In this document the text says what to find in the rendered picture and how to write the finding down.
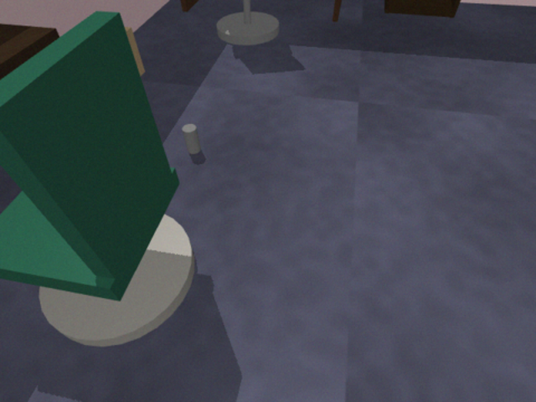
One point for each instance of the bookshelf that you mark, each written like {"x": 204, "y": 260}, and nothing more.
{"x": 439, "y": 8}

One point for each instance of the office chair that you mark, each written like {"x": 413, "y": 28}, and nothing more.
{"x": 78, "y": 136}
{"x": 247, "y": 28}

